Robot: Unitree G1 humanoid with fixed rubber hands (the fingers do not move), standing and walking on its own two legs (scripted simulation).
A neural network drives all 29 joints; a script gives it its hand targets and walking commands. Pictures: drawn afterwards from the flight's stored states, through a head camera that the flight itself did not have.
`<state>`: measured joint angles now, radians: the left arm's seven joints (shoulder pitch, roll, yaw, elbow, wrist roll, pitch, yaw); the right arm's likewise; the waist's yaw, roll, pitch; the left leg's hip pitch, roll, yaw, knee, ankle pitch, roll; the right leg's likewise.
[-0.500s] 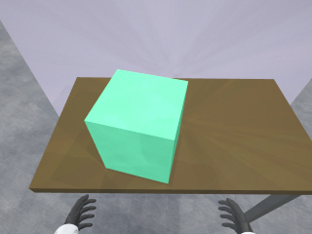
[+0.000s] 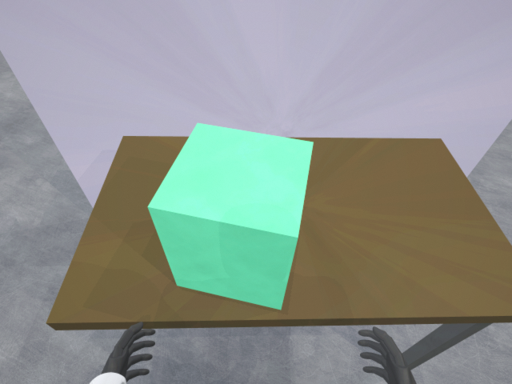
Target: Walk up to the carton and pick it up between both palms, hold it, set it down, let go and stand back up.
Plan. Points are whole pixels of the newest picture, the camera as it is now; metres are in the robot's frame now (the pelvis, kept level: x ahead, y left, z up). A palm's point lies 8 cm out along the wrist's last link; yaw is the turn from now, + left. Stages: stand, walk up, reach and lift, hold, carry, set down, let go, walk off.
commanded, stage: let go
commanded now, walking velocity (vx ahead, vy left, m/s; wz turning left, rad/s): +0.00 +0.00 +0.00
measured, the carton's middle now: (240, 218) +0.39 +0.04 +0.01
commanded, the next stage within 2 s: stand in 0.10 s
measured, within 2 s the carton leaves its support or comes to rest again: neither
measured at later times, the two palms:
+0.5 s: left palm out of the picture +0.04 +0.33 -0.10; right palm out of the picture +0.06 -0.24 -0.11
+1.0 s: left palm out of the picture -0.04 +0.35 -0.11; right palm out of the picture +0.01 -0.23 -0.12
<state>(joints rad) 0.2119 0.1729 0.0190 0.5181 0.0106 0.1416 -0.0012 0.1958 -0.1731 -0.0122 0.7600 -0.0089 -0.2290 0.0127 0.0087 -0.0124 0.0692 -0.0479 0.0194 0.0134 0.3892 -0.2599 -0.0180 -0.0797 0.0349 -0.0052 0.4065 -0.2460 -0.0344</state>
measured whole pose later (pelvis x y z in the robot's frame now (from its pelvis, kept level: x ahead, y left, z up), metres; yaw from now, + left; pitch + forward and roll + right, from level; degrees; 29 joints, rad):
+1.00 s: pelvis -0.06 +0.06 +0.00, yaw +1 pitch -4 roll +1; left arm 0.31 0.33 0.00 0.94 0.01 -0.03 0.02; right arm 0.22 -0.31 -0.07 0.99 -0.01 -0.01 0.02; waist 0.02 0.00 0.06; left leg -0.15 -0.09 0.04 0.39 -0.16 0.07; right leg -0.20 -0.07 0.02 0.45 -0.18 0.05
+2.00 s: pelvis -0.03 +0.01 +0.00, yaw +3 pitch -4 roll +0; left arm 0.18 0.29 0.00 1.05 0.00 -0.03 0.02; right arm 0.19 -0.32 -0.03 1.08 0.01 -0.03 -0.01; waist 0.00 0.01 0.07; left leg -0.10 -0.01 -0.02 0.34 -0.18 0.00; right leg -0.11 0.00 -0.04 0.35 -0.18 -0.02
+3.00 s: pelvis +0.00 -0.01 +0.00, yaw +3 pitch -3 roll +0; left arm 0.19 0.28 0.02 1.08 -0.01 -0.02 0.02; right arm 0.20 -0.31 -0.01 1.11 0.00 -0.02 -0.04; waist 0.00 0.02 0.06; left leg -0.05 0.02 -0.03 0.32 -0.21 -0.03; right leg -0.07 0.04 -0.05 0.33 -0.21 -0.05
